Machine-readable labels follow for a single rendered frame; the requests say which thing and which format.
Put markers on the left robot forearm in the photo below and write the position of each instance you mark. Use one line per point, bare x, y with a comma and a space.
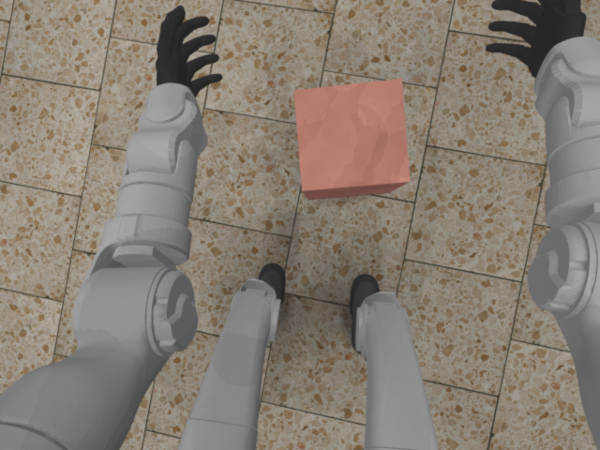
150, 225

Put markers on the robot right thigh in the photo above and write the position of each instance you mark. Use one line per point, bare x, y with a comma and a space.
398, 416

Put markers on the left robot hand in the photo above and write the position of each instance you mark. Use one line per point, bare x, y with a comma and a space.
172, 54

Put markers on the left robot foot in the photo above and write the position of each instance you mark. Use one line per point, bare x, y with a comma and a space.
274, 275

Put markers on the right robot hand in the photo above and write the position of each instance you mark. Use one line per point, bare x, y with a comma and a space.
556, 21

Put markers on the carton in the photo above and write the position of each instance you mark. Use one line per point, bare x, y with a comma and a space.
352, 139

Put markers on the robot left upper arm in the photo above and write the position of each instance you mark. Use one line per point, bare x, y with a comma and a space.
128, 322

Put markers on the robot right upper arm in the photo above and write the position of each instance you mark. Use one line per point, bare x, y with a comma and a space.
564, 278

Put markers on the right robot forearm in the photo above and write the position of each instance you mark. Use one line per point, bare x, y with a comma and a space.
567, 87

